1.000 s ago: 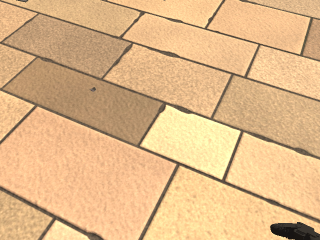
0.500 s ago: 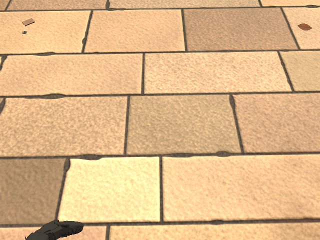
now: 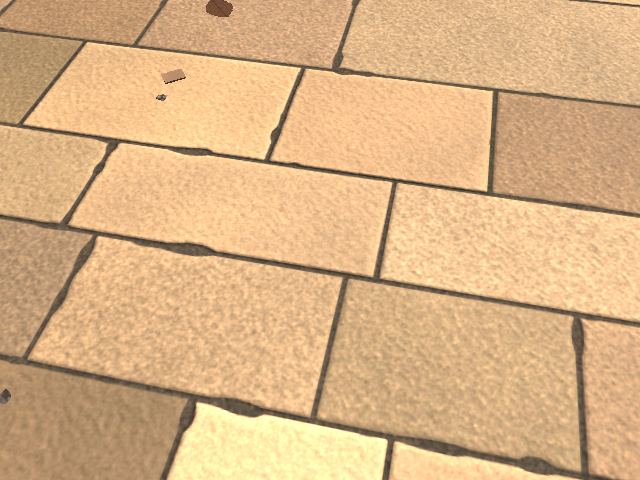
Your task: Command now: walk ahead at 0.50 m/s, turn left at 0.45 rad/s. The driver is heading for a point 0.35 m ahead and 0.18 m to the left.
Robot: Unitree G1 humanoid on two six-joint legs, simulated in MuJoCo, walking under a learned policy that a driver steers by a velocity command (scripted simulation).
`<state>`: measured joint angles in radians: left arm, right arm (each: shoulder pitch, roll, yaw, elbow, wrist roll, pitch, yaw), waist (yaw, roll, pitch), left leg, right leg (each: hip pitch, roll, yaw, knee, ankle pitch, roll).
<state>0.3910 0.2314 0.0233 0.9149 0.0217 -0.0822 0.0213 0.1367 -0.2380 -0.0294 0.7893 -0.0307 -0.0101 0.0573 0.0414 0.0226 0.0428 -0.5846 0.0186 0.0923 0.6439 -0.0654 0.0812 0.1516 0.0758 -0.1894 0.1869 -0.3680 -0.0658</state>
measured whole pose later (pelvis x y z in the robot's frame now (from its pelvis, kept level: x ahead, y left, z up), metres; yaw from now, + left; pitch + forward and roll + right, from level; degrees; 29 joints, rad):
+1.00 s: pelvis +0.35 +0.02 +0.01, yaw +16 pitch -1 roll +0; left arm 0.24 0.22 0.01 0.93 0.01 0.01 0.01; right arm 0.29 -0.21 0.01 1.00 -0.01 0.01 -0.02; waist 0.02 -0.02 0.00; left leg -0.16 -0.02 -0.04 0.44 -0.26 0.01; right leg -0.28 0.03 -0.04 0.40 -0.10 -0.04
